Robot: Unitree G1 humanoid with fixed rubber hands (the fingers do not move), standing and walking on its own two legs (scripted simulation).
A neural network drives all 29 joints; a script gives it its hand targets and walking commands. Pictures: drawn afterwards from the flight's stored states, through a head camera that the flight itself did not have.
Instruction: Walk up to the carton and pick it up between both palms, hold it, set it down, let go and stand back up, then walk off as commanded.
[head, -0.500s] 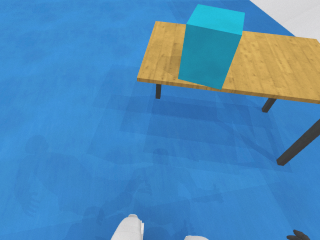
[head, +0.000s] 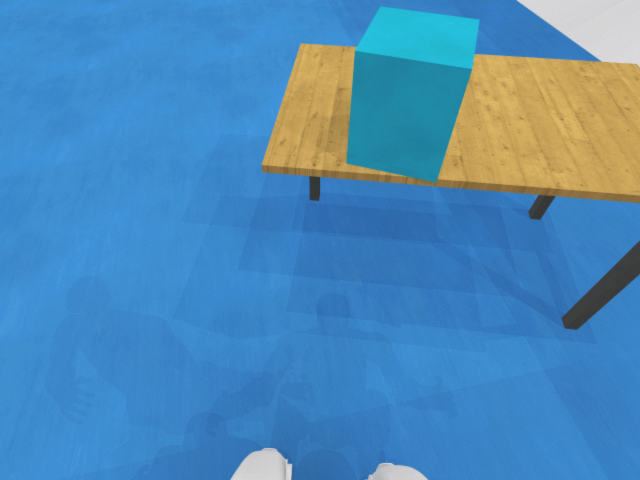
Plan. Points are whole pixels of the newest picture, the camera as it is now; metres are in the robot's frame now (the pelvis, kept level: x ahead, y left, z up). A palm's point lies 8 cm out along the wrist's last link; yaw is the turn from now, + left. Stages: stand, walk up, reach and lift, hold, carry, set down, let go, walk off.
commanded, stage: walk up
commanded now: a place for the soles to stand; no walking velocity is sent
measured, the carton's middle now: (408, 96) +0.83 -0.11 +0.03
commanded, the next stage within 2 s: none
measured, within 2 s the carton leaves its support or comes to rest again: neither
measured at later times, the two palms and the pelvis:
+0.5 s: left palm out of the picture +0.08 +0.32 -0.10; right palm out of the picture +0.15 -0.32 -0.08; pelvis +0.03 +0.00 +0.00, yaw -1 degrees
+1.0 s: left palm out of the picture +0.11 +0.30 -0.09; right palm out of the picture +0.12 -0.34 -0.07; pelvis +0.03 -0.02 +0.01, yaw -1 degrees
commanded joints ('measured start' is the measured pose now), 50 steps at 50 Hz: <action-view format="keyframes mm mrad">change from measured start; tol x64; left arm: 1 56 334 105 -50 11 -26 31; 50 18 211 85 -42 19 -17 -71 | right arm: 1 -143 -235 -57 -69 -7 5 -11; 50 -133 -380 -123 -39 -35 -39 14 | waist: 1 10 -17 39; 50 23 238 -73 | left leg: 1 -321 -30 -69 204 -176 20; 10 481 185 -328 -382 190 146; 50 215 329 -340 -599 -479 226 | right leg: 1 181 -346 794 -624 -128 -149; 9 -119 -148 288 -153 572 -113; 12 -285 -20 25 225 -153 10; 36 172 -285 654 -474 144 -173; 50 -79 -124 -100 -74 -130 3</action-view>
